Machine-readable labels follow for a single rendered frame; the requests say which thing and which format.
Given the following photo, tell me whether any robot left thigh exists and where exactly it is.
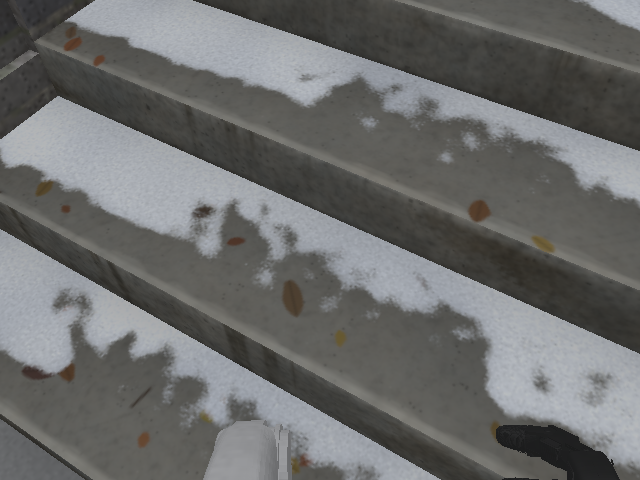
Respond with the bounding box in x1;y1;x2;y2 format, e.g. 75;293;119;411
203;420;292;480

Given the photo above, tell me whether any right robot hand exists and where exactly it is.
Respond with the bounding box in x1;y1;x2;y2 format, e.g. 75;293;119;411
496;425;620;480

